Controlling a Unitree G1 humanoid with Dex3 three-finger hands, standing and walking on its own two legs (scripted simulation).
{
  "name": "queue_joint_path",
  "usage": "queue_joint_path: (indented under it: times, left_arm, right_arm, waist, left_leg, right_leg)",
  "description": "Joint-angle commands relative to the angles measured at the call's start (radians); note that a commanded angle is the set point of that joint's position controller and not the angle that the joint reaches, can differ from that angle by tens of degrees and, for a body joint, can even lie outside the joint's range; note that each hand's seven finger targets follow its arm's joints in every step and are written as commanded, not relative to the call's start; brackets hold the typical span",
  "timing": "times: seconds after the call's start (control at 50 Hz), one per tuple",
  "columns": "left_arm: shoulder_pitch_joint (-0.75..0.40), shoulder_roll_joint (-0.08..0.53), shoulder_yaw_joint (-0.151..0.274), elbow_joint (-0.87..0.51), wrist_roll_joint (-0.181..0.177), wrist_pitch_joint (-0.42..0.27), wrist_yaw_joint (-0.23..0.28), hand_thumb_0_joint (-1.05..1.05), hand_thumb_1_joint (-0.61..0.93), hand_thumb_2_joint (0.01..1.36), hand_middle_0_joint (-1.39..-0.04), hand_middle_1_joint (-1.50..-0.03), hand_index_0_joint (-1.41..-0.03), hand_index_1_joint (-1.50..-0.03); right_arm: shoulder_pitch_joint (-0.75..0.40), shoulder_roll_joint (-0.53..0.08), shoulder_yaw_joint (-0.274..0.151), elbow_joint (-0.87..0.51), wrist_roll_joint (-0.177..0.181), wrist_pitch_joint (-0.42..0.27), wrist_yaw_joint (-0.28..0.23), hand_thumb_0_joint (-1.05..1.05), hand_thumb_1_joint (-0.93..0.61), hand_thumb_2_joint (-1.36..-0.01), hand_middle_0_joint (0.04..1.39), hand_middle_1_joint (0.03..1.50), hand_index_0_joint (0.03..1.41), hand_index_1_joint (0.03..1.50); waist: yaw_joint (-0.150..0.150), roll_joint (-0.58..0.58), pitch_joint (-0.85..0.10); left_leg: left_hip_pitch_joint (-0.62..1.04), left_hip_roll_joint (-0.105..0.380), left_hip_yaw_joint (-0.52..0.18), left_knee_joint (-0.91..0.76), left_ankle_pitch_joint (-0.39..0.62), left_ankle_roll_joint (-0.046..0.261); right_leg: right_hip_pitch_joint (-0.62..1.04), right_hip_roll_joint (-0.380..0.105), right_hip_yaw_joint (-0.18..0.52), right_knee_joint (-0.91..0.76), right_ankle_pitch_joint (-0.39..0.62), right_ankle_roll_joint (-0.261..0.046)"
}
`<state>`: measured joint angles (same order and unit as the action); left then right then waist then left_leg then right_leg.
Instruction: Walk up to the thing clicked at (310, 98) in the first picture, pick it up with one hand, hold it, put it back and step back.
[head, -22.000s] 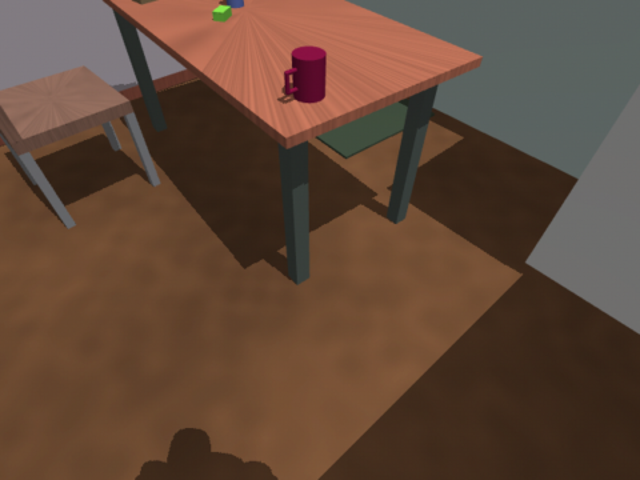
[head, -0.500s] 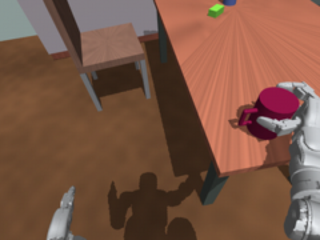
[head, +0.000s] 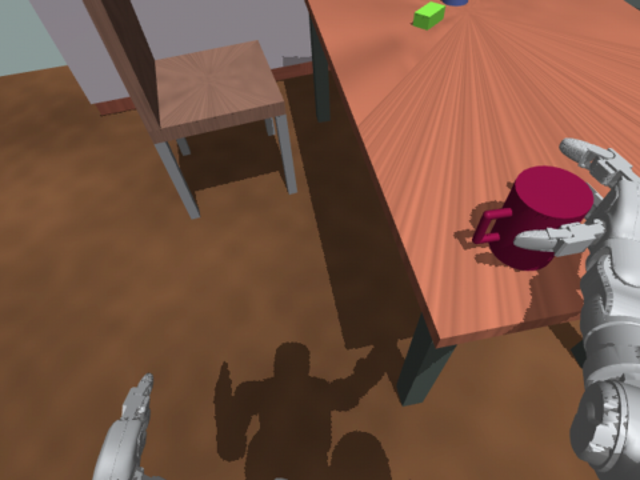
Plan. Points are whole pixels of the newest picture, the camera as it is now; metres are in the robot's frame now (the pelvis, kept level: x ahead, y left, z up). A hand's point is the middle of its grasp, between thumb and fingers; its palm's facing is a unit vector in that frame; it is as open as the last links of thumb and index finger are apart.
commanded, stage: open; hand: right
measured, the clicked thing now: (522, 222) +0.46 -0.21 +0.06
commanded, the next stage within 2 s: withdraw in 0.04 s
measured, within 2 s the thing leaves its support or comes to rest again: neither
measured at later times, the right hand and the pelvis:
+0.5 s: hand out of the picture +0.47 -0.29 +0.17, palm faces +0.32 +0.95 +0.01, open 17.4 cm; pelvis +0.01 +0.00 +0.01, yaw +0 degrees
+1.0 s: hand out of the picture +0.41 -0.40 +0.19, palm faces +0.55 +0.78 -0.30, open 17.4 cm; pelvis +0.02 +0.00 +0.02, yaw +0 degrees
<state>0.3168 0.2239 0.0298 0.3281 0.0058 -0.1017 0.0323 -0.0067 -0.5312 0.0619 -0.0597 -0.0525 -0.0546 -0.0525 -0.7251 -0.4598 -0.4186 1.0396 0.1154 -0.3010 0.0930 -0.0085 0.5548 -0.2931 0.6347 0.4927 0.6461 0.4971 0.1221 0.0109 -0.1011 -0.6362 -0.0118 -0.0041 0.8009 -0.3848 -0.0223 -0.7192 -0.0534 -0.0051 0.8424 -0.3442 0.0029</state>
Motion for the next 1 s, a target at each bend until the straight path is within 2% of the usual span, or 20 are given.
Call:
queue_joint_path:
  times: [0.0, 0.04, 0.1, 0.14, 0.2, 0.26, 0.3, 0.34, 0.38, 0.46, 0.52, 0.58, 0.6, 0.62, 0.64, 0.68, 0.74, 0.8, 0.88, 0.98]
  left_arm:
    - [-0.065, 0.177, 0.096, -0.217, -0.004, -0.044, 0.013, 0.000, -0.562, 0.065, -0.052, -0.045, -0.042, -0.055]
    - [-0.008, 0.192, 0.119, -0.188, 0.001, -0.037, 0.018, 0.000, -0.558, 0.063, -0.049, -0.044, -0.040, -0.054]
    - [0.005, 0.140, 0.065, -0.159, -0.003, -0.036, 0.007, 0.000, -0.559, 0.064, -0.050, -0.045, -0.040, -0.056]
    - [-0.057, 0.152, 0.064, -0.224, -0.003, -0.036, 0.012, 0.000, -0.529, 0.044, -0.057, -0.048, -0.054, -0.051]
    - [0.014, 0.167, 0.093, -0.128, -0.003, -0.022, 0.016, 0.000, -0.520, 0.037, -0.056, -0.052, -0.057, -0.050]
    - [-0.047, 0.187, 0.102, -0.207, -0.008, -0.023, 0.022, 0.000, -0.519, 0.034, -0.055, -0.049, -0.056, -0.048]
    - [0.012, 0.185, 0.101, -0.133, -0.010, -0.010, 0.025, 0.000, -0.522, 0.037, -0.052, -0.048, -0.052, -0.047]
    - [0.017, 0.129, 0.053, -0.083, -0.018, -0.006, 0.019, 0.000, -0.528, 0.041, -0.052, -0.048, -0.050, -0.049]
    - [-0.089, 0.153, 0.051, -0.156, -0.024, -0.013, 0.032, 0.000, -0.530, 0.037, -0.053, -0.044, -0.051, -0.046]
    - [-0.064, 0.154, 0.054, 0.020, -0.037, -0.008, 0.036, 0.000, -0.527, 0.033, -0.052, -0.047, -0.053, -0.045]
    - [-0.163, 0.228, 0.088, -0.109, -0.043, -0.025, 0.052, 0.000, -0.538, 0.033, -0.054, -0.044, -0.054, -0.045]
    - [-0.044, 0.142, 0.019, 0.012, -0.058, -0.024, 0.044, 0.000, -0.545, 0.037, -0.054, -0.048, -0.053, -0.048]
    - [-0.117, 0.173, 0.038, -0.084, -0.062, -0.039, 0.049, 0.000, -0.557, 0.062, -0.066, -0.045, -0.055, -0.056]
    - [-0.150, 0.170, 0.042, -0.152, -0.057, -0.033, 0.040, 0.000, -0.545, 0.057, -0.063, -0.050, -0.055, -0.058]
    - [-0.046, 0.191, 0.070, -0.102, -0.057, -0.018, 0.035, 0.000, -0.542, 0.053, -0.061, -0.048, -0.054, -0.054]
    - [0.103, 0.170, 0.069, -0.006, -0.063, 0.005, 0.014, 0.000, -0.521, 0.040, -0.058, -0.047, -0.057, -0.047]
    - [0.051, 0.132, 0.037, -0.032, -0.064, 0.013, -0.020, 0.000, -0.524, 0.041, -0.056, -0.043, -0.055, -0.043]
    - [-0.010, 0.117, 0.023, 0.021, -0.064, 0.016, -0.038, 0.000, -0.508, 0.049, -0.056, -0.056, -0.065, -0.045]
    - [-0.179, 0.159, 0.031, -0.045, -0.059, 0.000, -0.024, 0.000, -0.523, 0.056, -0.055, -0.052, -0.059, -0.047]
    - [-0.144, 0.213, 0.087, -0.085, -0.050, -0.022, 0.007, 0.000, -0.547, 0.068, -0.059, -0.048, -0.055, -0.052]
  right_arm:
    - [-0.494, -0.301, -0.053, -0.307, -0.004, -0.077, -0.009, 0.000, 0.564, -0.048, 0.321, 0.179, 0.321, 0.179]
    - [-0.500, -0.274, -0.032, -0.293, -0.002, -0.075, -0.013, 0.000, 0.533, -0.066, 0.274, 0.168, 0.272, 0.168]
    - [-0.374, -0.192, -0.002, -0.179, 0.000, -0.062, -0.006, 0.000, 0.529, -0.027, 0.184, 0.098, 0.179, 0.098]
    - [-0.462, -0.294, -0.047, -0.299, -0.007, -0.075, -0.012, 0.000, 0.536, -0.053, 0.085, 0.074, 0.087, 0.074]
    - [-0.430, -0.295, -0.049, -0.272, 0.000, -0.064, -0.003, 0.000, 0.572, -0.042, 0.061, 0.061, 0.064, 0.061]
    - [-0.551, -0.402, -0.097, -0.433, 0.004, -0.075, -0.009, 0.000, 0.540, -0.042, 0.065, 0.058, 0.065, 0.057]
    - [-0.479, -0.401, -0.102, -0.373, 0.005, -0.046, -0.010, 0.000, 0.524, -0.027, 0.068, 0.047, 0.064, 0.047]
    - [-0.400, -0.304, -0.044, -0.285, 0.009, -0.014, 0.011, 0.000, 0.517, -0.025, 0.067, 0.043, 0.062, 0.043]
    - [-0.546, -0.490, -0.130, -0.473, 0.008, -0.012, 0.013, 0.000, 0.486, -0.022, 0.072, 0.039, 0.064, 0.039]
    - [-0.371, -0.315, -0.033, -0.165, 0.026, 0.094, 0.066, 0.000, 0.528, -0.026, 0.061, 0.042, 0.057, 0.042]
    - [-0.533, -0.451, -0.071, -0.303, 0.026, 0.131, 0.108, 0.000, 0.495, -0.030, 0.065, 0.040, 0.060, 0.040]
    - [-0.383, -0.302, -0.001, -0.083, 0.051, 0.195, 0.165, 0.000, 0.510, -0.036, 0.059, 0.042, 0.058, 0.041]
    - [-0.426, -0.373, -0.038, -0.165, 0.055, 0.188, 0.172, 0.000, 0.447, -0.057, 0.067, 0.055, 0.067, 0.054]
    - [-0.446, -0.621, -0.062, -0.244, -0.087, 0.168, 0.113, 0.000, 0.454, -0.051, 0.070, 0.054, 0.068, 0.054]
    - [-0.441, -0.605, -0.082, -0.205, -0.073, 0.171, 0.076, 0.000, 0.482, -0.047, 0.067, 0.055, 0.066, 0.055]
    - [-0.322, -0.449, 0.008, -0.105, -0.066, 0.197, 0.074, 0.000, 0.516, -0.041, 0.065, 0.056, 0.066, 0.056]
    - [-0.405, -0.649, -0.088, -0.306, -0.104, 0.184, 0.031, 0.000, 0.538, -0.038, 0.063, 0.057, 0.065, 0.057]
    - [-0.416, -0.706, -0.124, -0.376, -0.119, 0.182, -0.007, 0.000, 0.556, -0.047, 0.060, 0.054, 0.055, 0.054]
    - [-0.384, -0.673, -0.129, -0.447, -0.129, 0.159, -0.069, 0.000, 0.538, -0.048, 0.063, 0.051, 0.055, 0.051]
    - [-0.102, -0.443, -0.024, -0.438, -0.120, 0.159, -0.107, 0.000, 0.480, -0.061, 0.065, 0.050, 0.055, 0.050]
  waist:
    - [0.006, -0.117, -0.437]
    - [0.021, -0.127, -0.419]
    - [0.003, -0.117, -0.346]
    - [-0.011, -0.131, -0.455]
    - [-0.006, -0.128, -0.391]
    - [-0.013, -0.183, -0.520]
    - [-0.027, -0.189, -0.458]
    - [-0.026, -0.192, -0.399]
    - [-0.056, -0.212, -0.521]
    - [-0.026, -0.115, -0.284]
    - [-0.025, -0.091, -0.453]
    - [-0.005, 0.001, -0.229]
    - [-0.017, 0.007, -0.302]
    - [-0.096, -0.009, -0.334]
    - [-0.065, -0.043, -0.317]
    - [-0.032, 0.000, -0.174]
    - [-0.098, -0.095, -0.303]
    - [-0.117, -0.179, -0.326]
    - [-0.145, -0.244, -0.455]
    - [-0.113, -0.138, -0.378]
  left_leg:
    - [0.060, -0.020, 0.017, -0.083, 0.251, 0.026]
    - [0.043, -0.025, 0.022, -0.088, 0.228, 0.030]
    - [0.025, -0.027, 0.028, -0.091, 0.195, 0.030]
    - [0.076, -0.023, 0.019, -0.079, 0.259, 0.029]
    - [0.072, -0.018, 0.015, -0.084, 0.266, 0.025]
    - [0.103, -0.022, 0.021, -0.086, 0.297, 0.031]
    - [0.106, -0.026, 0.032, -0.096, 0.285, 0.033]
    - [0.096, -0.026, 0.035, -0.112, 0.269, 0.032]
    - [0.178, -0.016, 0.025, -0.122, 0.330, 0.030]
    - [0.132, -0.017, 0.034, -0.157, 0.302, 0.023]
    - [0.198, -0.012, 0.030, -0.169, 0.356, 0.016]
    - [0.154, -0.010, 0.037, -0.196, 0.334, 0.006]
    - [0.192, -0.002, 0.027, -0.198, 0.350, 0.001]
    - [0.240, 0.010, 0.024, -0.208, 0.352, -0.001]
    - [0.226, 0.009, 0.014, -0.212, 0.364, 0.001]
    - [0.175, -0.001, 0.037, -0.225, 0.329, 0.009]
    - [0.244, 0.010, 0.024, -0.220, 0.403, 0.011]
    - [0.272, 0.007, 0.022, -0.225, 0.398, 0.018]
    - [0.318, -0.003, 0.029, -0.235, 0.371, 0.031]
    - [0.282, -0.022, 0.066, -0.248, 0.356, 0.037]
  right_leg:
    - [0.323, 0.025, 0.012, -0.085, 0.207, -0.018]
    - [0.347, 0.023, 0.012, -0.089, 0.182, -0.014]
    - [0.308, 0.025, 0.016, -0.101, 0.155, -0.012]
    - [0.333, 0.025, 0.011, -0.079, 0.227, -0.013]
    - [0.308, 0.030, 0.005, -0.074, 0.215, -0.017]
    - [0.405, 0.026, 0.012, -0.080, 0.281, -0.009]
    - [0.405, 0.027, 0.016, -0.098, 0.292, -0.006]
    - [0.405, 0.028, 0.015, -0.118, 0.291, -0.006]
    - [0.449, 0.029, 0.009, -0.113, 0.339, -0.007]
    - [0.367, 0.029, 0.011, -0.158, 0.282, -0.015]
    - [0.461, 0.025, 0.010, -0.154, 0.340, -0.021]
    - [0.372, 0.032, 0.008, -0.180, 0.287, -0.034]
    - [0.395, 0.032, 0.006, -0.181, 0.300, -0.035]
    - [0.395, 0.041, -0.019, -0.198, 0.304, -0.028]
    - [0.409, 0.044, -0.026, -0.205, 0.306, -0.027]
    - [0.390, 0.045, -0.023, -0.231, 0.281, -0.028]
    - [0.436, 0.052, -0.038, -0.208, 0.376, -0.025]
    - [0.446, 0.052, -0.036, -0.219, 0.396, -0.013]
    - [0.525, 0.040, -0.024, -0.222, 0.444, 0.004]
    - [0.584, 0.019, -0.009, -0.240, 0.463, 0.003]
